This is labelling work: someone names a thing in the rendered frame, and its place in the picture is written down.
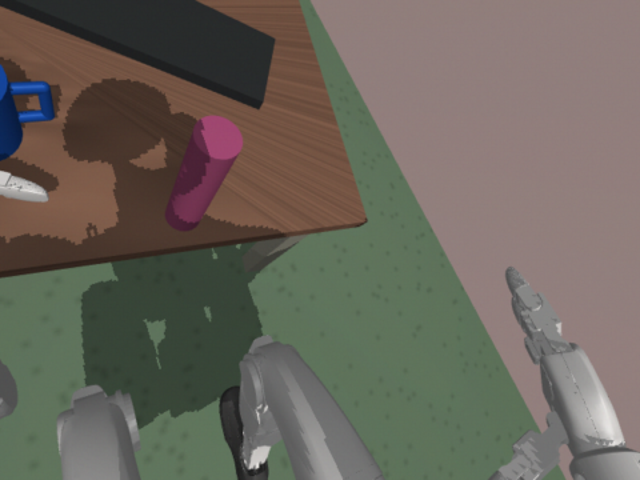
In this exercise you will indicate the right robot arm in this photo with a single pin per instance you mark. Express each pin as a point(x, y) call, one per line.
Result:
point(614, 463)

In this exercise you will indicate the left robot arm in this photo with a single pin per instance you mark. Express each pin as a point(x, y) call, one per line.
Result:
point(8, 392)

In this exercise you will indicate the coffee table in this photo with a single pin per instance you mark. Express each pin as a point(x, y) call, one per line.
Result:
point(110, 157)

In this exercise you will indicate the left robot hand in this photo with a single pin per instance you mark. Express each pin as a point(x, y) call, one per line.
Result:
point(21, 189)

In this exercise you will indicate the right robot hand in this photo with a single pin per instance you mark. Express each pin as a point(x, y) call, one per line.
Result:
point(581, 416)

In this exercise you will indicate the right robot foot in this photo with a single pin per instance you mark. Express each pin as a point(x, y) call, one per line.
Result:
point(233, 432)

